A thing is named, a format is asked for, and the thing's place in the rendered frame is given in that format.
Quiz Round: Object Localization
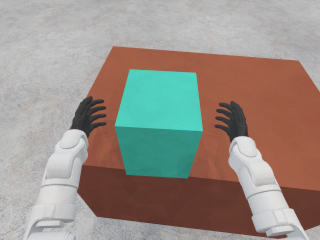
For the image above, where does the robot right forearm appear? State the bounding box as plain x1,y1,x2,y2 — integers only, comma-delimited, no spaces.
228,136,310,240

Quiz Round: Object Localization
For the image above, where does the robot left forearm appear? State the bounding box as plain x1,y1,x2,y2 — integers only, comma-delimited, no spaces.
22,129,89,240

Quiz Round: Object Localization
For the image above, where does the robot right hand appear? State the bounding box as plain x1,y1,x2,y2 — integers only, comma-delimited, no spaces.
214,101,249,143

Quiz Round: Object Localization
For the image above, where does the pedestal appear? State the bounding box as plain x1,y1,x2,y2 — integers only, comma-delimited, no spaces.
69,46,320,239

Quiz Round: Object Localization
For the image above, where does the robot left hand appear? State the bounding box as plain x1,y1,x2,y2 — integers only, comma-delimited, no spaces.
71,96,107,138

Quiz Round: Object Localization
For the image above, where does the carton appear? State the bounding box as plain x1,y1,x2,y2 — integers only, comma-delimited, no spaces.
115,69,203,179

